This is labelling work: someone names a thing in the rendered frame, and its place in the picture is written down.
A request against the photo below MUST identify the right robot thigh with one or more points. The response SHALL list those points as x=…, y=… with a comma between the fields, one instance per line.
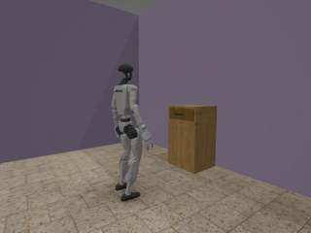
x=136, y=143

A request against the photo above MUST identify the left robot thigh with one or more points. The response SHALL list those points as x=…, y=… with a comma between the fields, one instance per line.
x=126, y=143

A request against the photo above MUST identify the robot left forearm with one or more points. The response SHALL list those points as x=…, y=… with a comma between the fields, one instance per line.
x=115, y=116

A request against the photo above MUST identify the drawer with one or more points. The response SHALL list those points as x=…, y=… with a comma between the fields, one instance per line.
x=188, y=114

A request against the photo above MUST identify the robot left upper arm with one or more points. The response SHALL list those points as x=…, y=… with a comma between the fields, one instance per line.
x=114, y=102

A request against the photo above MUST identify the robot right hand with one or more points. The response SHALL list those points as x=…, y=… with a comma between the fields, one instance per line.
x=146, y=136

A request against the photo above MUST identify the cabinet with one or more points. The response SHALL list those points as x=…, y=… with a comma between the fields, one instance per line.
x=192, y=144

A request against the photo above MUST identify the robot thigh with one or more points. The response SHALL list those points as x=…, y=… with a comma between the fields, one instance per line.
x=126, y=143
x=136, y=143

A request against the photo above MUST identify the robot right upper arm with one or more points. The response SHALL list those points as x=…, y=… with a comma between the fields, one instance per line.
x=132, y=89

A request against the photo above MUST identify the robot right forearm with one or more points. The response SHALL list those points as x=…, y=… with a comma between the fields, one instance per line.
x=138, y=118

